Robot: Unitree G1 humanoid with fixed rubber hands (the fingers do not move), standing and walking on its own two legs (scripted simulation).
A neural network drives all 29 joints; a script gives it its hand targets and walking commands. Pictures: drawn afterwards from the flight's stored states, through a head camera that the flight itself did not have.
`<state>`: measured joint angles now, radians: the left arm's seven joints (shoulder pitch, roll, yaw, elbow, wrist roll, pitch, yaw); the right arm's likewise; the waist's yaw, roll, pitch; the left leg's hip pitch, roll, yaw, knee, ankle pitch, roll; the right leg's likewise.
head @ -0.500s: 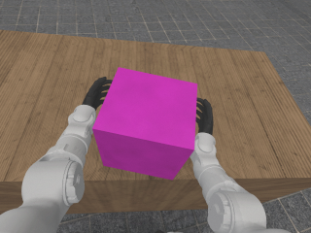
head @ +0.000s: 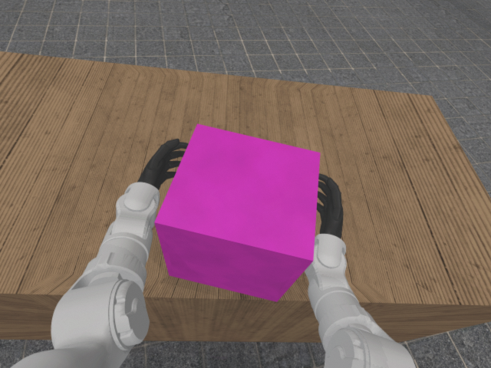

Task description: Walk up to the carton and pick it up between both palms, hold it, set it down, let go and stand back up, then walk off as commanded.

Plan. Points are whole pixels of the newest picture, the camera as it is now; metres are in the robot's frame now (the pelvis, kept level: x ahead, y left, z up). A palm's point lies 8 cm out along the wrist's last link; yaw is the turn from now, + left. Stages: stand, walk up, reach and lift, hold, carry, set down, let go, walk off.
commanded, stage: reach and lift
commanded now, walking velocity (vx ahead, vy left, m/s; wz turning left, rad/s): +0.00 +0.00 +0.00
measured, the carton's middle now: (239, 218) +0.37 -0.03 -0.02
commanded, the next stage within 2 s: none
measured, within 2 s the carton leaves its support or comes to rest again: leaves its support in 1.12 s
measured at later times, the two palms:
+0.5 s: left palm (151, 182) +0.41 +0.13 +0.03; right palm (329, 225) +0.32 -0.18 +0.02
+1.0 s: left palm (148, 191) +0.39 +0.13 +0.04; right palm (329, 230) +0.31 -0.18 +0.02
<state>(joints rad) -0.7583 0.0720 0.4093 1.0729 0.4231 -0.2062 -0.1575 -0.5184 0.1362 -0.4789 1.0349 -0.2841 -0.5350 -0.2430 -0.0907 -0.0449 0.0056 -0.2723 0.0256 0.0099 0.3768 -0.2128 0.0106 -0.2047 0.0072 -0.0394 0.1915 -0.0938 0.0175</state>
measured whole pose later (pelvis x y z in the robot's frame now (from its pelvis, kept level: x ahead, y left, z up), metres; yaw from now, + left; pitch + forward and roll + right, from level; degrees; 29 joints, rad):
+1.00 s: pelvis -0.01 -0.01 +0.00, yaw +0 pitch +7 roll -1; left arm -0.67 0.06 0.28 0.95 0.30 -0.17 -0.09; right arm -0.47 0.09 -0.35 1.03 -0.19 -0.56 -0.25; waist -0.05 -0.03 -0.02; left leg -0.27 0.03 0.03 0.32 -0.16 0.01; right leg -0.22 0.00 -0.06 0.16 -0.06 0.01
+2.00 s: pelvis -0.02 -0.01 +0.00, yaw +0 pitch -5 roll -1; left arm -0.59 -0.04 0.26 0.32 0.31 0.48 -0.05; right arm -0.52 -0.04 -0.10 0.55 0.06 0.08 -0.15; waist -0.06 -0.04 0.06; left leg -0.04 0.01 0.04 0.31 -0.17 0.01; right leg -0.04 -0.02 -0.05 0.26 -0.12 0.01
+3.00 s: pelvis -0.01 -0.02 +0.00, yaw +3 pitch -9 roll -1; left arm -0.48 -0.05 0.28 -0.01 0.34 0.68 -0.09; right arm -0.54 -0.05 -0.01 0.43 0.15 0.19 -0.17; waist -0.11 -0.05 0.08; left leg 0.03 0.02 -0.01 0.32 -0.20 -0.01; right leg 0.06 -0.01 -0.09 0.24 -0.15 0.00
